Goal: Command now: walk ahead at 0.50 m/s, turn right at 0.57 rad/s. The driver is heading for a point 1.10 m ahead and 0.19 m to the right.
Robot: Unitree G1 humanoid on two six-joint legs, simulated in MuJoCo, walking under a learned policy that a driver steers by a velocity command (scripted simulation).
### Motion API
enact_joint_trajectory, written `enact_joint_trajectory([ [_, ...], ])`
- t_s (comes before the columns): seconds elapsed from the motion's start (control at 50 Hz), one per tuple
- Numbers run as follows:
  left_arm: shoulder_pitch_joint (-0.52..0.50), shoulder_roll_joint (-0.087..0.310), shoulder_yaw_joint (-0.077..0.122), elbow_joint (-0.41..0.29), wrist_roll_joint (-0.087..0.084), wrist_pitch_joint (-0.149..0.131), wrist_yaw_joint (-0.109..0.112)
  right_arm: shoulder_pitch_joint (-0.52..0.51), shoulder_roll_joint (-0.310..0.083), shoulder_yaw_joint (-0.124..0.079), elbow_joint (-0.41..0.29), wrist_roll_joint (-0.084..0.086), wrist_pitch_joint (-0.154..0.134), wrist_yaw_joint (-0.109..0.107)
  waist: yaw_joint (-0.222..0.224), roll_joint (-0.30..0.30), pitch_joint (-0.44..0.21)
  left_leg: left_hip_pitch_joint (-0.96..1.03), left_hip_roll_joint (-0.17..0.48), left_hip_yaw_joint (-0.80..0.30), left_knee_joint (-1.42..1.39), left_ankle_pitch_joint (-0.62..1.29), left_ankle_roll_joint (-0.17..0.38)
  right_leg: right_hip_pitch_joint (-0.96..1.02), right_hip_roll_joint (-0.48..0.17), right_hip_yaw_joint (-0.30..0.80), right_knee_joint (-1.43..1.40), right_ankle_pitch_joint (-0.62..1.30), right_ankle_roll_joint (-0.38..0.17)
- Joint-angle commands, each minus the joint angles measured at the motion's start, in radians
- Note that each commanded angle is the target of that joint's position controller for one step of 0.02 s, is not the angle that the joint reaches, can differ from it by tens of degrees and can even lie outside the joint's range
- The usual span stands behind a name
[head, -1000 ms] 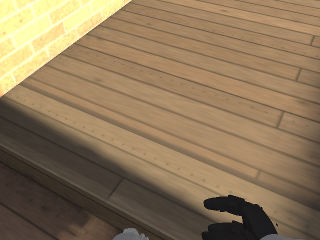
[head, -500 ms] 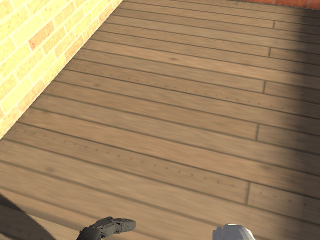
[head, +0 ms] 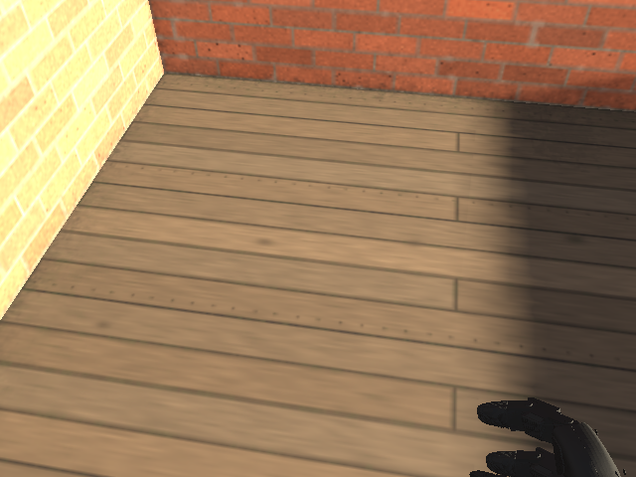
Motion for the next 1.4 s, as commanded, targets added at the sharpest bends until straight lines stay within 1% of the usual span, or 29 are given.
enact_joint_trajectory([
  [0.02, -0.001, 0.195, 0.060, -0.042, 0.001, 0.004, -0.005, -0.098, -0.136, -0.054, -0.075, 0.031, -0.022, -0.027, -0.075, -0.102, 0.096, 0.279, -0.060, 0.058, -0.210, 0.010, 0.033, -0.033, -0.239, 0.217, -0.063, 0.819, -0.142],
  [0.04, -0.016, 0.189, 0.065, -0.048, 0.018, 0.003, -0.010, 0.029, -0.174, -0.075, -0.045, 0.055, -0.043, -0.044, -0.120, -0.089, 0.011, 0.483, -0.042, 0.057, -0.182, 0.088, 0.093, -0.040, -0.200, 0.173, 0.044, 0.957, -0.083],
  [0.06, -0.002, 0.084, 0.037, -0.071, 0.028, -0.005, -0.011, 0.251, -0.202, -0.083, 0.009, 0.049, -0.062, -0.060, -0.169, 0.035, -0.208, 0.859, 0.091, -0.055, -0.089, 0.307, 0.232, -0.149, -0.097, 0.108, 0.312, 0.857, -0.017],
  [0.08, 0.166, -0.056, -0.004, -0.089, 0.042, -0.017, -0.005, 0.445, -0.214, -0.075, 0.042, 0.038, -0.071, -0.049, -0.151, 0.382, -0.484, 1.381, 0.378, -0.535, -0.218, 0.338, 0.537, -0.558, 0.079, 0.011, 0.648, 0.053, 0.078],
  [0.1, -0.028, 0.090, 0.039, -0.089, 0.013, 0.000, -0.012, 0.533, -0.187, -0.089, 0.107, 0.002, -0.060, -0.061, -0.257, 0.219, -0.232, 1.227, 0.382, -0.686, -0.402, -0.030, 0.432, -0.801, 0.019, -0.025, 0.888, -0.056, 0.055],
  [0.12, -0.112, 0.098, 0.049, -0.100, 0.004, 0.019, -0.006, 0.428, -0.194, -0.095, 0.107, 0.009, -0.055, -0.069, -0.216, 0.122, -0.023, 0.960, 0.357, -0.559, -0.455, -0.309, 0.323, -0.845, -0.057, -0.037, 0.984, 0.114, 0.023],
  [0.14, -0.114, 0.104, 0.050, -0.078, 0.005, 0.030, 0.011, 0.322, -0.118, -0.074, 0.095, 0.015, -0.047, -0.079, -0.163, 0.060, 0.040, 0.753, 0.328, -0.424, -0.495, -0.333, 0.263, -0.776, -0.130, -0.054, 0.926, 0.251, 0.005],
  [0.18, -0.137, 0.054, 0.041, -0.062, 0.053, 0.035, 0.014, 0.258, 0.031, -0.041, 0.088, 0.027, -0.038, -0.078, -0.102, 0.054, 0.026, 0.623, 0.272, -0.230, -0.553, -0.076, 0.254, -0.626, -0.200, -0.070, 0.820, 0.303, -0.003],
  [0.2, -0.173, 0.020, 0.035, -0.071, 0.050, 0.040, 0.006, 0.239, 0.042, -0.043, 0.092, 0.022, -0.039, -0.083, -0.091, 0.054, 0.012, 0.616, 0.250, -0.171, -0.567, -0.013, 0.252, -0.610, -0.209, -0.083, 0.796, 0.278, -0.001],
  [0.26, -0.248, 0.011, 0.030, -0.081, 0.023, 0.041, -0.019, 0.274, 0.000, -0.064, 0.126, -0.008, -0.052, -0.079, -0.102, 0.040, 0.039, 0.614, 0.221, 0.001, -0.617, 0.079, 0.270, -0.667, -0.232, -0.092, 0.718, 0.334, 0.001],
  [0.34, -0.306, 0.013, 0.025, -0.082, 0.028, 0.052, -0.033, 0.370, -0.012, -0.058, 0.190, -0.033, -0.072, -0.054, -0.092, 0.027, 0.092, 0.631, 0.220, 0.155, -0.642, 0.259, 0.278, -0.675, -0.256, -0.127, 0.462, 0.548, -0.012],
  [0.36, -0.379, 0.059, 0.038, -0.169, -0.091, 0.078, 0.027, 0.352, -0.196, -0.110, 0.183, 0.058, -0.056, -0.069, -0.081, 0.002, 0.136, 0.582, 0.204, 0.166, -0.609, 0.138, 0.186, -0.643, -0.249, -0.135, 0.467, 0.486, 0.019],
  [0.42, -0.454, 0.075, 0.038, -0.216, -0.070, 0.105, 0.054, 0.405, -0.180, -0.117, 0.194, 0.058, -0.038, -0.090, -0.107, 0.032, 0.173, 0.646, 0.240, 0.180, -0.625, 0.060, 0.173, -0.653, -0.250, -0.162, 0.333, 0.496, 0.034],
  [0.52, -0.555, 0.071, 0.047, -0.281, -0.061, 0.124, 0.030, 0.460, -0.189, -0.137, 0.199, 0.061, -0.014, -0.089, -0.139, 0.049, 0.194, 0.801, 0.239, 0.256, -0.508, 0.277, 0.143, -0.565, -0.196, -0.273, 0.160, 0.364, -0.016],
  [0.6, -0.218, 0.196, 0.120, -0.224, -0.056, 0.123, 0.034, 0.428, -0.242, -0.149, 0.171, 0.085, 0.012, -0.093, 0.031, 0.090, 0.019, 0.742, 0.191, 0.305, 0.017, 0.720, 0.089, -0.053, -0.030, -0.352, -0.017, 0.303, -0.108],
  [0.62, -0.060, 0.306, 0.154, -0.190, -0.048, 0.126, 0.053, 0.402, -0.209, -0.137, 0.130, 0.052, 0.002, -0.095, 0.072, -0.031, -0.073, 0.406, 0.147, 0.290, 0.349, 0.266, 0.037, 0.288, -0.209, -0.065, 0.021, 0.416, -0.174],
  [0.64, -0.100, 0.386, 0.156, -0.216, -0.049, 0.116, 0.057, 0.419, -0.101, -0.101, 0.046, 0.045, -0.042, -0.083, -0.035, -0.257, -0.165, -0.007, -0.077, 0.138, 0.695, -0.473, -0.022, 0.543, -0.426, 0.513, -0.160, 0.244, -0.364],
  [0.66, -0.042, 0.315, 0.132, -0.225, -0.028, 0.114, 0.057, 0.320, -0.160, -0.113, 0.025, 0.087, -0.091, -0.064, 0.029, -0.150, -0.218, -0.115, -0.053, -0.061, 0.767, -0.450, -0.001, 0.559, -0.439, 0.568, -0.262, 0.245, -0.343],
  [0.68, -0.067, 0.255, 0.118, -0.217, -0.024, 0.107, 0.061, 0.265, -0.159, -0.110, 0.002, 0.112, -0.106, -0.058, 0.016, -0.140, -0.122, -0.171, -0.008, -0.054, 0.746, -0.366, 0.022, 0.478, -0.408, 0.402, -0.239, 0.332, -0.296],
  [0.74, -0.259, 0.152, 0.081, -0.262, -0.031, 0.087, 0.060, 0.305, -0.178, -0.125, 0.029, 0.065, -0.074, -0.068, -0.114, -0.024, 0.007, 0.042, 0.101, -0.066, 0.530, -0.250, 0.027, 0.045, -0.321, 0.133, -0.258, 0.535, -0.214],
  [0.84, -0.198, 0.212, 0.093, -0.246, -0.030, 0.070, 0.085, 0.193, -0.117, -0.101, -0.024, 0.043, -0.037, -0.065, -0.114, -0.032, 0.071, 0.091, 0.088, -0.030, 0.221, -0.079, 0.002, -0.126, -0.271, 0.008, -0.317, 0.609, -0.196],
  [1.0, -0.073, 0.224, 0.099, -0.211, -0.044, 0.071, 0.077, -0.011, -0.143, -0.093, -0.068, 0.073, -0.044, -0.026, -0.018, -0.083, 0.132, 0.142, 0.007, -0.016, -0.153, 0.053, 0.051, 0.009, -0.314, 0.022, -0.249, 0.421, -0.145],
  [1.08, -0.105, 0.206, 0.094, -0.222, -0.042, 0.082, 0.082, 0.210, -0.204, -0.126, -0.007, 0.056, -0.057, -0.019, -0.135, -0.097, 0.033, 0.457, -0.051, 0.029, -0.229, -0.012, 0.129, 0.027, -0.254, -0.018, 0.008, 0.728, -0.077],
  [1.1, -0.121, 0.163, 0.076, -0.246, -0.029, 0.079, 0.083, 0.395, -0.267, -0.144, 0.025, 0.044, -0.060, -0.023, -0.207, -0.006, -0.101, 0.727, 0.100, -0.141, -0.208, 0.052, 0.194, -0.125, -0.185, -0.086, 0.296, 0.596, -0.033],
  [1.12, 0.009, 0.102, 0.060, -0.257, -0.045, 0.059, 0.081, 0.487, -0.340, -0.163, 0.051, 0.038, -0.054, -0.021, -0.167, 0.300, -0.220, 1.063, 0.312, -0.601, -0.328, -0.140, 0.366, -0.506, -0.038, -0.148, 0.661, 0.100, 0.051],
  [1.14, -0.017, 0.167, 0.068, -0.247, -0.050, 0.043, 0.075, 0.498, -0.259, -0.142, 0.045, 0.063, -0.044, -0.024, -0.194, 0.280, -0.224, 1.098, 0.329, -0.779, -0.431, -0.341, 0.380, -0.659, -0.059, -0.055, 0.802, -0.058, 0.056],
  [1.2, -0.224, 0.189, 0.075, -0.299, -0.036, 0.043, 0.084, 0.324, -0.179, -0.114, 0.011, 0.043, -0.030, -0.029, -0.157, 0.043, 0.040, 0.727, 0.230, -0.439, -0.463, -0.197, 0.297, -0.669, -0.193, -0.108, 0.753, 0.159, 0.039],
  [1.28, -0.203, 0.154, 0.077, -0.318, -0.022, 0.059, 0.092, 0.323, -0.162, -0.105, 0.023, 0.058, -0.038, -0.027, -0.085, 0.076, 0.069, 0.580, 0.147, -0.307, -0.525, 0.033, 0.297, -0.562, -0.221, -0.128, 0.561, 0.211, 0.060],
  [1.4, -0.393, 0.108, 0.052, -0.359, -0.028, 0.050, 0.079, 0.400, -0.217, -0.126, 0.043, 0.080, -0.020, -0.052, -0.133, 0.073, 0.093, 0.531, 0.087, -0.191, -0.527, 0.093, 0.262, -0.444, -0.166, -0.158, 0.141, 0.465, 0.111],
])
